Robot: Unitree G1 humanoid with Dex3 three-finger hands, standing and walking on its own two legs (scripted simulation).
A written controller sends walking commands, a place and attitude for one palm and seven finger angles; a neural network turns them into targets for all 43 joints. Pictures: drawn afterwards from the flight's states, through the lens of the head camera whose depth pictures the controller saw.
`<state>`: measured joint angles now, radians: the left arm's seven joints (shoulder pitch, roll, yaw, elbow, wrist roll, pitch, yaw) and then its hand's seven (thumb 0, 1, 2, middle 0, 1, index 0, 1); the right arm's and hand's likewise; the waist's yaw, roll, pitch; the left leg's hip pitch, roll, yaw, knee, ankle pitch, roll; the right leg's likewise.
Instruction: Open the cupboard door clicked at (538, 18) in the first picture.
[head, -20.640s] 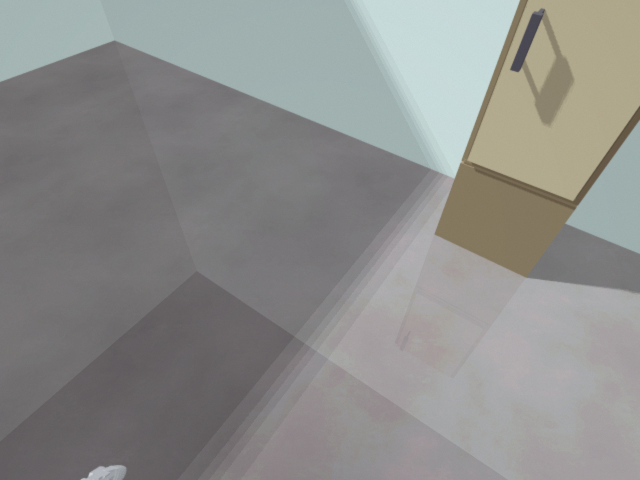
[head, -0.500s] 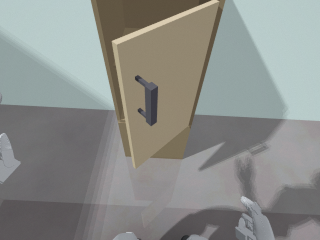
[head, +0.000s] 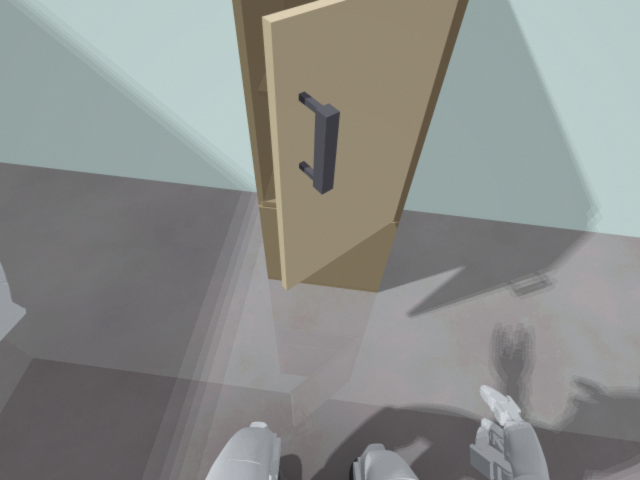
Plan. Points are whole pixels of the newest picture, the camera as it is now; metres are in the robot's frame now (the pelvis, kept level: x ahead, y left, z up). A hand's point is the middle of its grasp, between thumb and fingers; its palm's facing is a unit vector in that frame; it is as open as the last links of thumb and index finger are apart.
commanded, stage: step back with the hand held close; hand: left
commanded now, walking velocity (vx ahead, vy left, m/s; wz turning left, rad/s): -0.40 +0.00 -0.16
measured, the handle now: (315, 144) +0.54 +0.05 +0.11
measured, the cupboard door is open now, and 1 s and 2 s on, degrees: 46 46 46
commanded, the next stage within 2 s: stop stepping back and stand still in 0.10 s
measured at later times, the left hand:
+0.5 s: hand out of the picture +0.10 +0.20 +0.21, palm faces +0.31 -0.82 -0.49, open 7.4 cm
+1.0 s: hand out of the picture +0.07 +0.20 +0.20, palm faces +0.34 -0.83 -0.45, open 7.4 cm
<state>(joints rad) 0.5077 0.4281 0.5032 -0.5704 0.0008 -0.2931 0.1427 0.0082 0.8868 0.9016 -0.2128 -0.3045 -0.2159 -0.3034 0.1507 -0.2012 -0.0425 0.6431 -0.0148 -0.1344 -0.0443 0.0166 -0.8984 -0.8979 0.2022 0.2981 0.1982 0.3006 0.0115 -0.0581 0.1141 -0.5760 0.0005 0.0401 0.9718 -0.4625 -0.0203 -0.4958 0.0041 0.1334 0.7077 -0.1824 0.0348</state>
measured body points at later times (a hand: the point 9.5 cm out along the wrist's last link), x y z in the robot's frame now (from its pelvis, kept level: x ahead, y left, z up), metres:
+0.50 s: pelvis -0.13 -0.02 +0.03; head -0.13 -0.02 +0.48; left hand +0.08 +0.25 +0.24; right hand -0.01 -0.27 -0.06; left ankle -0.06 +0.11 -0.67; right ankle -0.21 -0.11 -0.71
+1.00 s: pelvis -0.16 -0.03 +0.02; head -0.17 -0.03 +0.47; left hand +0.05 +0.24 +0.22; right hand -0.06 -0.28 -0.07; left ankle -0.12 +0.10 -0.71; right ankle -0.21 -0.11 -0.71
